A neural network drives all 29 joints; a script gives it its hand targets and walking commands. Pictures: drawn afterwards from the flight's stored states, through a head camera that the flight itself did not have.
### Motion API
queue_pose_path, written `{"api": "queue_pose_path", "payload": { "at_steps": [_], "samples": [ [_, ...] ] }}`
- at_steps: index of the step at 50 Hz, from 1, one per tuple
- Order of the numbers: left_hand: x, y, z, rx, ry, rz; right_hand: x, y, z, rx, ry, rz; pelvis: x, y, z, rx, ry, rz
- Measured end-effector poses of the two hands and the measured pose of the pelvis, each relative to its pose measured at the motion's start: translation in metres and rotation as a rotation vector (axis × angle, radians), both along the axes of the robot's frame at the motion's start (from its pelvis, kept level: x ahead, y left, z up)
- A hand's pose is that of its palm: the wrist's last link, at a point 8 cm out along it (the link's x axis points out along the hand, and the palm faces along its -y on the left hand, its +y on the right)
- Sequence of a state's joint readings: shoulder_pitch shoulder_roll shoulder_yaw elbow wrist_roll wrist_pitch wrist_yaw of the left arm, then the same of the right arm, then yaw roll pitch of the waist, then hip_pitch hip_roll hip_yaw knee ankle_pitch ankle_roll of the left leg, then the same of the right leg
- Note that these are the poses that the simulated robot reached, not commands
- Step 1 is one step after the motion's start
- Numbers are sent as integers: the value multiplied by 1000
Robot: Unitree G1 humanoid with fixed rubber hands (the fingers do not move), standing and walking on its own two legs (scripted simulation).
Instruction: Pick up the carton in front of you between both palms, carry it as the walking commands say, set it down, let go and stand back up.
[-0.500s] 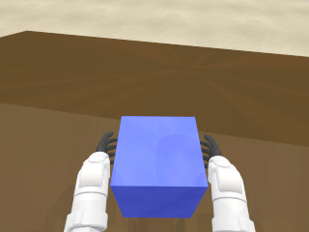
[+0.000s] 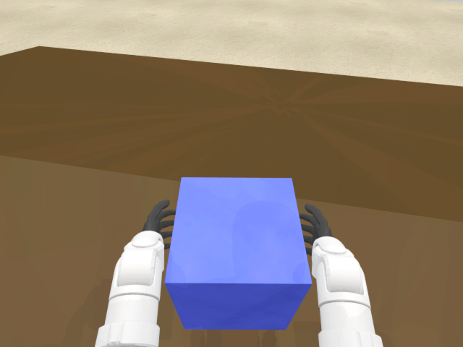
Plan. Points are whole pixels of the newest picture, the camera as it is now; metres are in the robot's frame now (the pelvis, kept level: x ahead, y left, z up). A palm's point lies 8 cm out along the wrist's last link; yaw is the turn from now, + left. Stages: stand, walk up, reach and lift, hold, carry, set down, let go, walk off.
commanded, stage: hold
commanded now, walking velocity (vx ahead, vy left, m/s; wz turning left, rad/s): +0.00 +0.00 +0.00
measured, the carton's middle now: (235, 256) +0.30 +0.00 -0.03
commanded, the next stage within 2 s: carry in 0.56 s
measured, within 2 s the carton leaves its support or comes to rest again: neither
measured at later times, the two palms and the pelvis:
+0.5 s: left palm (151, 241) +0.28 +0.15 +0.05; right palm (321, 246) +0.28 -0.15 +0.05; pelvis +0.00 +0.00 +0.00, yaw +0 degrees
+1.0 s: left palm (157, 185) +0.38 +0.15 +0.09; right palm (315, 195) +0.36 -0.15 +0.09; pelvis +0.11 +0.01 -0.01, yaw -1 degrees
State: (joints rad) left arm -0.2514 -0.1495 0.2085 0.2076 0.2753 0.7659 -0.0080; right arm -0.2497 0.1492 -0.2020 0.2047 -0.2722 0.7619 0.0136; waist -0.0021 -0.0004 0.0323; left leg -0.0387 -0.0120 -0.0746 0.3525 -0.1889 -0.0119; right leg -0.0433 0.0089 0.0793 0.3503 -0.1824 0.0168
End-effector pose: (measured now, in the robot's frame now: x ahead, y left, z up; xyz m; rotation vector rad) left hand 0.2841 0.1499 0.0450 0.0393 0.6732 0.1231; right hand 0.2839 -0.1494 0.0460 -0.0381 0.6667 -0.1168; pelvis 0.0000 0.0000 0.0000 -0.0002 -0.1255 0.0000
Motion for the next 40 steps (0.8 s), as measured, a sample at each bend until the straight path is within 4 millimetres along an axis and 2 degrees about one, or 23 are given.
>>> {"api": "queue_pose_path", "payload": {
  "at_steps": [29,35,40],
  "samples": [
    [-2,0,0,-10,-4,10,-2,0,0,9,-4,-4,-5,0,-3,0,25,2],
    [11,2,9,-24,-38,20,11,2,9,21,-38,-14,6,1,-6,-5,115,13],
    [31,13,25,-51,-93,39,33,13,27,37,-92,-26,31,10,-12,5,156,16]
  ]
}}
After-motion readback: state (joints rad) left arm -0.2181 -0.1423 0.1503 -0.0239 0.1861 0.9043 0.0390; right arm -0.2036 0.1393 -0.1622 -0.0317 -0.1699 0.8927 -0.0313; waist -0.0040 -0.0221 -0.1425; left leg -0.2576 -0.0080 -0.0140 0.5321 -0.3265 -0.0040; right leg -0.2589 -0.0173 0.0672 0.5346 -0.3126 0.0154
